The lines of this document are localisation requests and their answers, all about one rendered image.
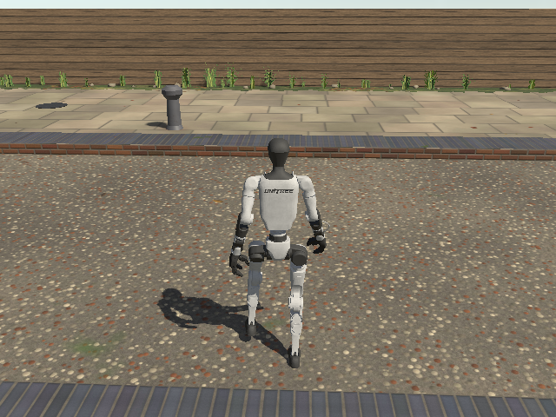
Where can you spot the left robot forearm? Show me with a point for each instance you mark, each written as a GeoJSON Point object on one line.
{"type": "Point", "coordinates": [240, 237]}

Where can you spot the robot right hand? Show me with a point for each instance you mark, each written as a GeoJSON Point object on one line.
{"type": "Point", "coordinates": [322, 244]}

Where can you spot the right robot forearm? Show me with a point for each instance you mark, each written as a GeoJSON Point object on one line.
{"type": "Point", "coordinates": [317, 228]}

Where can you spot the humanoid robot head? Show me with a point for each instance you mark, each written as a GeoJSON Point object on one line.
{"type": "Point", "coordinates": [278, 149]}

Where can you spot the humanoid robot torso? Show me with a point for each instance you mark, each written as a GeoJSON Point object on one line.
{"type": "Point", "coordinates": [278, 209]}

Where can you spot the robot left upper arm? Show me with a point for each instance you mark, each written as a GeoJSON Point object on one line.
{"type": "Point", "coordinates": [248, 197]}

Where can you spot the robot right upper arm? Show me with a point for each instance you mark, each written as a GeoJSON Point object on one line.
{"type": "Point", "coordinates": [306, 185]}

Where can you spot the robot left hand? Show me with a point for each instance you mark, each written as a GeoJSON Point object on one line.
{"type": "Point", "coordinates": [234, 265]}

